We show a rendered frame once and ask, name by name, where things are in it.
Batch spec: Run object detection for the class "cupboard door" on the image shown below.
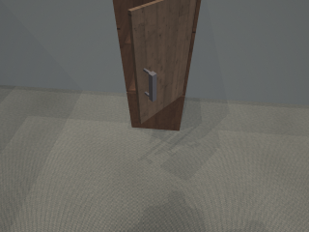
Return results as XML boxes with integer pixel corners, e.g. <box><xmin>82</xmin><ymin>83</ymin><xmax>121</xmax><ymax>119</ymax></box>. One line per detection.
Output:
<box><xmin>127</xmin><ymin>0</ymin><xmax>197</xmax><ymax>124</ymax></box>

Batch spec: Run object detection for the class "handle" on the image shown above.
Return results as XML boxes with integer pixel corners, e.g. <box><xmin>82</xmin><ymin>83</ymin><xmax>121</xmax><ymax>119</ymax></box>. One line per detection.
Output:
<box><xmin>143</xmin><ymin>69</ymin><xmax>157</xmax><ymax>102</ymax></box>

